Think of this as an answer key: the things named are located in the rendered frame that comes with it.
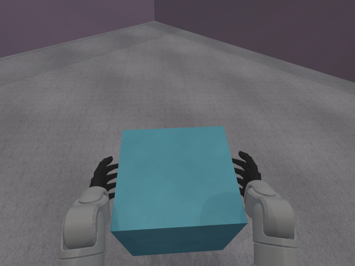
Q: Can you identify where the robot left hand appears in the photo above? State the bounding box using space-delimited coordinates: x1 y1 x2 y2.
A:
89 156 119 200

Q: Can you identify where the carton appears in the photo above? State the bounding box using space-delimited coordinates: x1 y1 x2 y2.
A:
110 126 248 256

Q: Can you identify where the left robot forearm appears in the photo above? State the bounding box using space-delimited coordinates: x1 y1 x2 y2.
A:
58 186 110 266

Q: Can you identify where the right robot forearm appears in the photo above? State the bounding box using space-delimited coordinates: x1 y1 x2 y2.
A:
244 180 299 266

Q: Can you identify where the robot right hand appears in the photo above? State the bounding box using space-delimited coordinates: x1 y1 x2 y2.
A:
232 151 261 197

